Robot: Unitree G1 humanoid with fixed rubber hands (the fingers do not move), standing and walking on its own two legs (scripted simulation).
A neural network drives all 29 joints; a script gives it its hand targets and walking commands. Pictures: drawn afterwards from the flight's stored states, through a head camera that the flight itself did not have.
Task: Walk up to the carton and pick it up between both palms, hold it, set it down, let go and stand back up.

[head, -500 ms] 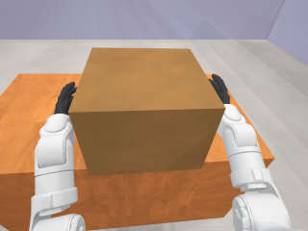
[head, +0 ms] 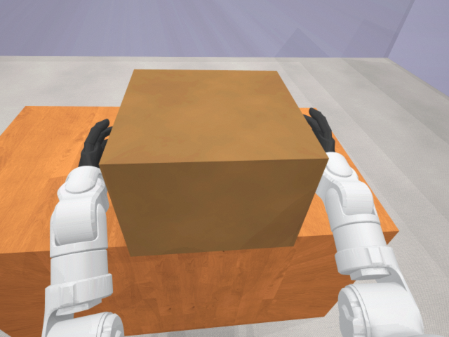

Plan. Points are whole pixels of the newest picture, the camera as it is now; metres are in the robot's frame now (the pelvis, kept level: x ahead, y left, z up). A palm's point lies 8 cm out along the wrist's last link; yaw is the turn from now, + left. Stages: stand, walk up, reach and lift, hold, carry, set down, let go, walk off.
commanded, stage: hold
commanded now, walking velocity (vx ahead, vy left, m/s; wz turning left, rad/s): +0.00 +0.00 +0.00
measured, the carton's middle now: (210, 154) +0.40 +0.01 +0.14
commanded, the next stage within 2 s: none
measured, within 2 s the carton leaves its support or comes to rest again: neither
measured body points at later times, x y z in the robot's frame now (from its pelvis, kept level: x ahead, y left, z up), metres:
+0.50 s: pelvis +0.00 +0.00 +0.00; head -0.04 +0.02 +0.45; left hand +0.35 +0.20 +0.17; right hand +0.37 -0.18 +0.18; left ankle +0.03 +0.11 -0.75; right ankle +0.00 -0.10 -0.75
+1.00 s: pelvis +0.00 +0.00 +0.00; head -0.04 +0.02 +0.45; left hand +0.35 +0.20 +0.17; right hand +0.37 -0.18 +0.19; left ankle +0.03 +0.11 -0.75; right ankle +0.00 -0.10 -0.75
